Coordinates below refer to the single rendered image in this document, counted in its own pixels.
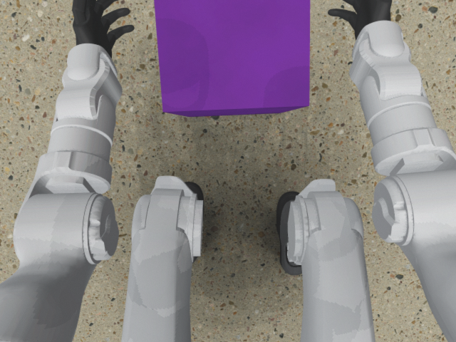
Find robot right hand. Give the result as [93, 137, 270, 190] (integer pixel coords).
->
[328, 0, 392, 39]

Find robot right forearm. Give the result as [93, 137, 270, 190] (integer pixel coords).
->
[349, 21, 456, 176]

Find robot left forearm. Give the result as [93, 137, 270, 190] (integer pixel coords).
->
[13, 43, 123, 259]

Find right robot upper arm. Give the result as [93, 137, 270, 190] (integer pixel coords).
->
[372, 169, 456, 342]

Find left robot upper arm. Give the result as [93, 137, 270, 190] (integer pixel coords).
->
[0, 192, 119, 342]

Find carton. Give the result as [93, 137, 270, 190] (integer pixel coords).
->
[154, 0, 310, 117]

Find left robot thigh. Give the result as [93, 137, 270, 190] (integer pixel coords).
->
[121, 188, 203, 342]

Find right robot shin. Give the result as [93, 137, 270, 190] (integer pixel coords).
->
[287, 179, 364, 265]

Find robot left hand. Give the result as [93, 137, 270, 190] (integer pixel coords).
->
[72, 0, 135, 58]

